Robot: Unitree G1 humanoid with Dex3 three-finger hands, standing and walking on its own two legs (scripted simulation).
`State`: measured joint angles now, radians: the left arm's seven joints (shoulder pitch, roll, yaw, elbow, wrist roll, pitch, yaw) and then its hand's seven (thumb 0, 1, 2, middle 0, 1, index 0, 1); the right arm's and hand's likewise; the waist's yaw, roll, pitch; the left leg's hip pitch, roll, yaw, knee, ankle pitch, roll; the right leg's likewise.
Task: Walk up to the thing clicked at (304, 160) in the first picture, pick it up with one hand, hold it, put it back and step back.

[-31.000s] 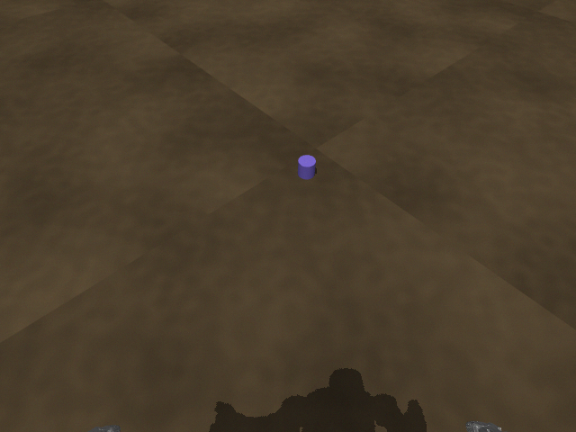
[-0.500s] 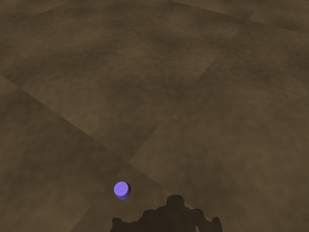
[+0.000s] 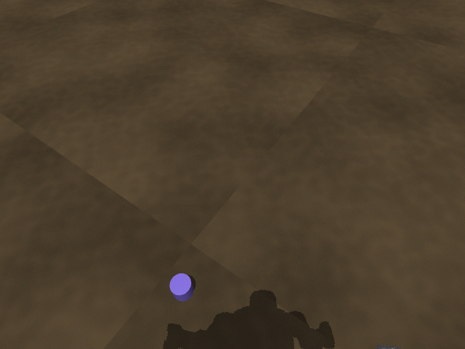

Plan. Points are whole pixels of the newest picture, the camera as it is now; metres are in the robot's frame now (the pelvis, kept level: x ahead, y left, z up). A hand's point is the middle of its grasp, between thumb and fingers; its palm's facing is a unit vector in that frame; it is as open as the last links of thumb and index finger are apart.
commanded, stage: stand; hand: left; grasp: from above
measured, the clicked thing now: (181, 287) +0.43 +0.22 -0.74
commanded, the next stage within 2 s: step back in 0.44 s
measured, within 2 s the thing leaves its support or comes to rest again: neither
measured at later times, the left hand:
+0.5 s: hand out of the picture +0.08 +0.25 -0.16, palm faces +0.01 -0.94 -0.35, open 7.3 cm
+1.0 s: hand out of the picture +0.06 +0.30 -0.18, palm faces -0.08 -0.93 -0.35, open 7.3 cm
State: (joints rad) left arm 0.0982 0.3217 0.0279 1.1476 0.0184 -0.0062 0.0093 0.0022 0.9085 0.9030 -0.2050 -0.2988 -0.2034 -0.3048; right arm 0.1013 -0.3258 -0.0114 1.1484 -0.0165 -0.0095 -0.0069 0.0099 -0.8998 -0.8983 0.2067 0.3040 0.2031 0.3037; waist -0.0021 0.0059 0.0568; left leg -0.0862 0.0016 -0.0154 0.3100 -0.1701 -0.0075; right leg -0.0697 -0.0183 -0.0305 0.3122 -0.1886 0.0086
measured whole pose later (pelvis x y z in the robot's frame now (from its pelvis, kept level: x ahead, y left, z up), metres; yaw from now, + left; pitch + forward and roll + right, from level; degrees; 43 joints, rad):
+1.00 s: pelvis -0.08 +0.06 -0.02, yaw -2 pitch -1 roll -1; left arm 0.05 0.39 0.06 0.89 0.01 0.06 0.03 0.00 0.91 0.90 -0.20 -0.30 -0.20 -0.30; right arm 0.14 -0.34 -0.05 0.92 -0.02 0.03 -0.03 0.01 -0.90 -0.90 0.21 0.30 0.21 0.30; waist -0.03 -0.05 0.21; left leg -0.26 -0.04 0.03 0.56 -0.29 0.07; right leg -0.41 0.09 0.14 1.01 -0.47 0.00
